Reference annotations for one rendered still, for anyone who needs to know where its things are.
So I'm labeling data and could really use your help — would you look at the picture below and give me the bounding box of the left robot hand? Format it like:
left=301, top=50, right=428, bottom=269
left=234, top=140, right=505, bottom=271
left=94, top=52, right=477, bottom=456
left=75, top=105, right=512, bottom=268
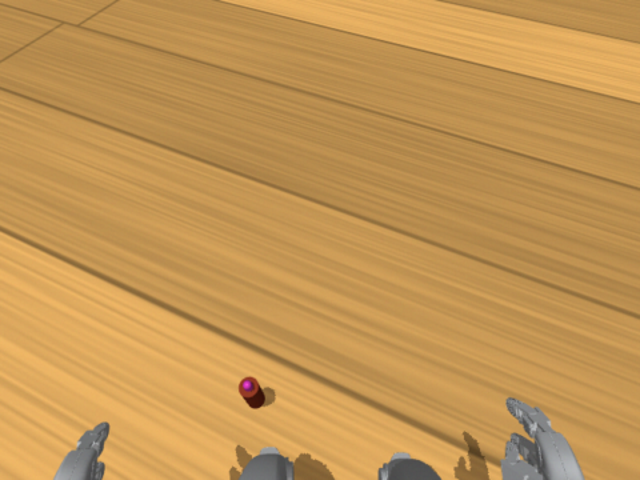
left=53, top=422, right=110, bottom=480

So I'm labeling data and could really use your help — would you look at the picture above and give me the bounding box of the bottle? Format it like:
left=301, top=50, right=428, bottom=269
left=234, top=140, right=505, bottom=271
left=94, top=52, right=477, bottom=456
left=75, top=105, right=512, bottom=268
left=239, top=377, right=265, bottom=409

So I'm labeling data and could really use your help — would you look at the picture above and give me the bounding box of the right robot hand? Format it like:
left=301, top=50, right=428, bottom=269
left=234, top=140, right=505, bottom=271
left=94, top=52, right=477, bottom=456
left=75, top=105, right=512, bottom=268
left=500, top=398, right=585, bottom=480

